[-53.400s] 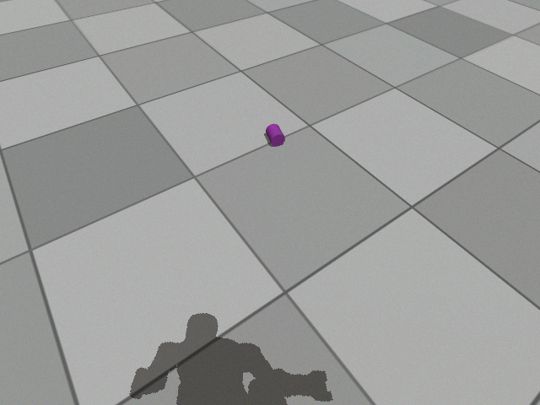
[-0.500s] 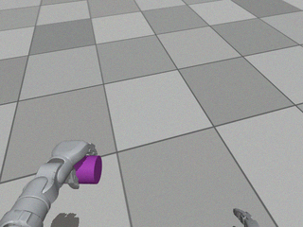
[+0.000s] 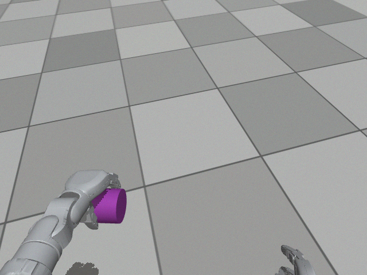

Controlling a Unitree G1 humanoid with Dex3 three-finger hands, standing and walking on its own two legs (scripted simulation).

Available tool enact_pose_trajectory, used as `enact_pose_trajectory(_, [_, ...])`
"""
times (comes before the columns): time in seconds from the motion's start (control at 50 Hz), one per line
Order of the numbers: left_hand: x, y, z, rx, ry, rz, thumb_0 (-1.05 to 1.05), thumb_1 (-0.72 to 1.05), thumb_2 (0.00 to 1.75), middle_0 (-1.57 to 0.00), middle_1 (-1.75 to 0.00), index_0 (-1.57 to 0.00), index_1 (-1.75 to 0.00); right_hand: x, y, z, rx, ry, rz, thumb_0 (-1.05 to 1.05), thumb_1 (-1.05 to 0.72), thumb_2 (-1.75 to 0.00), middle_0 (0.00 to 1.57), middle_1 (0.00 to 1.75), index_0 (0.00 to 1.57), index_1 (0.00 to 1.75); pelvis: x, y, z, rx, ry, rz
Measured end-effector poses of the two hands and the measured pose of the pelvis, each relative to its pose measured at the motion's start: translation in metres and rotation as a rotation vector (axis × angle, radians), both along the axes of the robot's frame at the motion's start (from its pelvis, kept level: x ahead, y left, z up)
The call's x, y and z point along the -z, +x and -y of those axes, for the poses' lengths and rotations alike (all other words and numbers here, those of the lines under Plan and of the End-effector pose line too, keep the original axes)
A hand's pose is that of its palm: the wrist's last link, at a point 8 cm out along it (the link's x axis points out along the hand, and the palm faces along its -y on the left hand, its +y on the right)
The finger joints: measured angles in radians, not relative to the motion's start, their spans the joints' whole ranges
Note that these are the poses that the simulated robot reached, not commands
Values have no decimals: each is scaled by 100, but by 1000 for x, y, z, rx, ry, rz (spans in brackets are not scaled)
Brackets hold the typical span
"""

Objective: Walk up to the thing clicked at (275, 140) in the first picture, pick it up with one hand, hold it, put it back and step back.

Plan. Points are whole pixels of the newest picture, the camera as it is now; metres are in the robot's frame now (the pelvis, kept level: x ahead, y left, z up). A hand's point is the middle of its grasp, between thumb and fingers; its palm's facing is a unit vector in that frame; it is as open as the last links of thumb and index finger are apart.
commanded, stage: hold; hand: left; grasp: from above
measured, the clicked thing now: (101, 205) +0.30 +0.21 -0.06
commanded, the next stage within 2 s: crouch in 0.82 s
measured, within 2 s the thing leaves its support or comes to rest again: neither
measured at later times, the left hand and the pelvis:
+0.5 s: hand (94, 197) +0.30 +0.21 -0.01, palm faces -0.45 -0.03 -0.89, open 10.7 cm; pelvis +0.01 +0.00 +0.01, yaw +0 degrees
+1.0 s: hand (97, 195) +0.31 +0.21 -0.01, palm faces -0.46 -0.03 -0.89, open 10.8 cm; pelvis +0.02 +0.00 +0.01, yaw +0 degrees
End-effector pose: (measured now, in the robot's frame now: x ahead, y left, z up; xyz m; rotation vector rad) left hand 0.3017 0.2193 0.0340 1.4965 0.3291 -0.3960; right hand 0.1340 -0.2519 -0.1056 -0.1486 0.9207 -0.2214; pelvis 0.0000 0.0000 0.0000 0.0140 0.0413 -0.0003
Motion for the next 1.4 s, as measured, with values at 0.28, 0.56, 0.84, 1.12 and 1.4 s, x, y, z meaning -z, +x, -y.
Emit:
enact_pose_trajectory(0.28, [-11, 0, 2, 5, 0, 7, 0, -3, 34, -70, -44, -71, -43, -7, 9, -4, -6, 5, 30, 1, -92, -91, 20, 30, 20, 30, -4, 1, -1, 4, 1, 17])
enact_pose_trajectory(0.56, [-10, 4, 5, 0, -2, -7, 0, -3, 37, -68, -47, -69, -46, -9, 19, -6, -11, 15, 29, 1, -92, -91, 20, 30, 20, 30, -8, 8, 1, 4, 1, 19])
enact_pose_trajectory(0.84, [-13, 13, 6, 0, 1, 3, 0, -5, 41, -67, -49, -68, -48, -9, 20, 1, 2, 9, 6, 1, -92, -91, 20, 30, 20, 30, -10, 14, 3, 4, 0, 21])
enact_pose_trajectory(1.12, [7, 11, 8, 15, -9, -27, 0, -6, 42, -67, -51, -68, -49, -9, 19, 2, 5, 1, -15, 1, -92, -91, 20, 30, 20, 30, -8, 13, 4, 1, 2, 0])
enact_pose_trajectory(1.4, [124, 35, 3, 54, 74, 17, 0, -7, 41, -69, -49, -70, -48, 56, -29, 17, -9, -85, -189, 0, -92, -91, 20, 30, 20, 30, 56, -13, -1, -25, -18, -234])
